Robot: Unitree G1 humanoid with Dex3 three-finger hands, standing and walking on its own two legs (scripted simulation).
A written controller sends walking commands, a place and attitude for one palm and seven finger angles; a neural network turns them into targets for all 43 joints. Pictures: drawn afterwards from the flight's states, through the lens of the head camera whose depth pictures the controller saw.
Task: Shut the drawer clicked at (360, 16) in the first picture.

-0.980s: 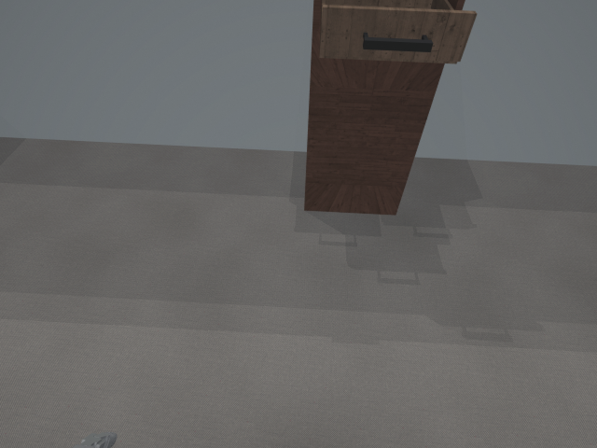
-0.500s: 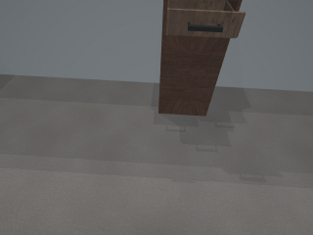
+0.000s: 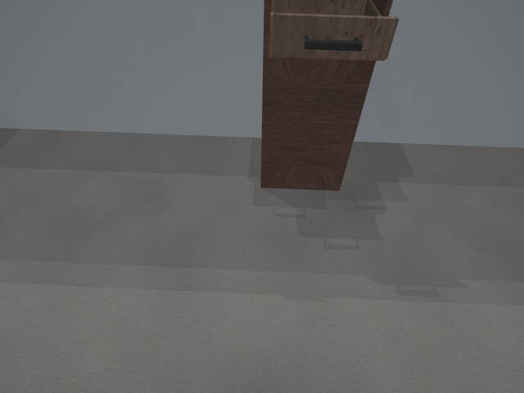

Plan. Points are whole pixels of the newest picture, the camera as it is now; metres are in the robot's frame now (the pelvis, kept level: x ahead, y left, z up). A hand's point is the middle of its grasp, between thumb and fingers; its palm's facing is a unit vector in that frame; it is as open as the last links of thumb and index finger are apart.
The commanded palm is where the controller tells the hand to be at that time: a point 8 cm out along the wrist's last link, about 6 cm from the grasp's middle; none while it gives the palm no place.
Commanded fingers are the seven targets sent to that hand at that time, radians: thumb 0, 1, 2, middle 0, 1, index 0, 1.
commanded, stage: look at it before walking up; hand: left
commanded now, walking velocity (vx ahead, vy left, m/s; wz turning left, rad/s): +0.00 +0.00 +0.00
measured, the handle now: (332, 42) +1.07 -0.15 +0.09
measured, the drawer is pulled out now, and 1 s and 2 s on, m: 0.18 0.18 0.18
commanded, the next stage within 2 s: walk to a spot facing it in 0.56 s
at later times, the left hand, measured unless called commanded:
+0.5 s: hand out of the picture +0.07 +0.25 -0.16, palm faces -0.02 -0.94 -0.33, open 7.4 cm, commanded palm none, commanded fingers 0.00 0.90 0.90 -0.20 -0.30 -0.20 -0.30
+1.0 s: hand out of the picture +0.07 +0.20 -0.18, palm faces -0.12 -0.95 -0.29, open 7.4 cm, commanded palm none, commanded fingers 0.00 0.90 0.90 -0.20 -0.30 -0.20 -0.30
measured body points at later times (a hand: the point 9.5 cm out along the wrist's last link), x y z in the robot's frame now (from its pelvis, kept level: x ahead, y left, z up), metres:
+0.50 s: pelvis +0.01 +0.00 +0.00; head +0.01 +0.00 +0.45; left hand +0.07 +0.30 -0.13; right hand +0.09 -0.30 -0.13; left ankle +0.00 +0.12 -0.74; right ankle +0.00 -0.12 -0.74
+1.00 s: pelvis +0.00 -0.02 -0.02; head +0.02 -0.03 +0.43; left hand +0.08 +0.25 -0.15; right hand +0.05 -0.28 -0.17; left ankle +0.00 +0.12 -0.74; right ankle -0.01 -0.11 -0.74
